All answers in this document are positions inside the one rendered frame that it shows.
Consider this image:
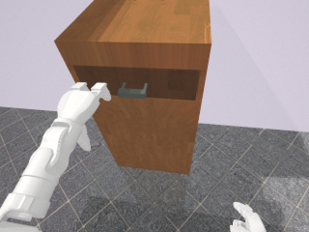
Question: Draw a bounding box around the robot left upper arm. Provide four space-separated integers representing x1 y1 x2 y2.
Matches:
0 220 42 232

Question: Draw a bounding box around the left robot hand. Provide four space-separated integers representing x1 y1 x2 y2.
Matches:
57 82 111 152

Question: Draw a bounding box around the cabinet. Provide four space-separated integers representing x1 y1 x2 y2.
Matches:
54 0 211 175

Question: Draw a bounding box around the right robot hand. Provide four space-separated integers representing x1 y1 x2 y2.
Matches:
230 202 267 232

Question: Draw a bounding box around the drawer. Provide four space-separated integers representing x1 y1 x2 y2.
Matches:
73 65 199 101

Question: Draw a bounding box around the handle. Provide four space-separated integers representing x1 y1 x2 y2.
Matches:
117 82 148 100

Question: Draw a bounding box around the left robot forearm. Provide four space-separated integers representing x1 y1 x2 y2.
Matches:
0 118 82 222

